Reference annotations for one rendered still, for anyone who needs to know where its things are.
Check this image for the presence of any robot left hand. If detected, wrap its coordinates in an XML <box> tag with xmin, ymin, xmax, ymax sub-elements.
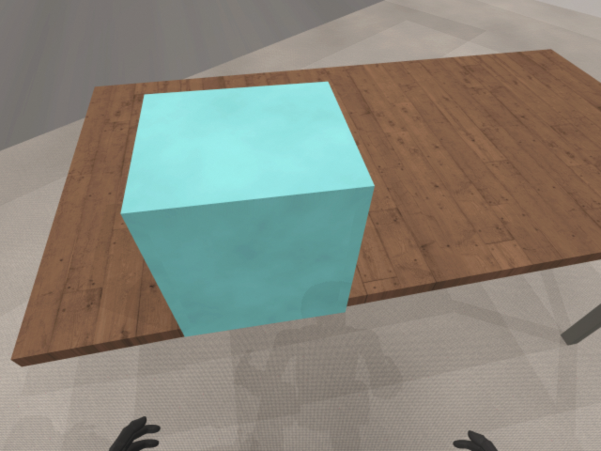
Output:
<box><xmin>109</xmin><ymin>416</ymin><xmax>161</xmax><ymax>451</ymax></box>

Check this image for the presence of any carton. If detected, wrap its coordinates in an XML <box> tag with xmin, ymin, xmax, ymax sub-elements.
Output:
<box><xmin>120</xmin><ymin>82</ymin><xmax>375</xmax><ymax>337</ymax></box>

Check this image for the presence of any table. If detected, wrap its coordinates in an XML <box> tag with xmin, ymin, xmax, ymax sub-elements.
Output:
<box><xmin>10</xmin><ymin>49</ymin><xmax>601</xmax><ymax>366</ymax></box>

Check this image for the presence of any robot right hand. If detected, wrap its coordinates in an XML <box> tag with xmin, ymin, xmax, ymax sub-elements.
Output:
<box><xmin>453</xmin><ymin>430</ymin><xmax>498</xmax><ymax>451</ymax></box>

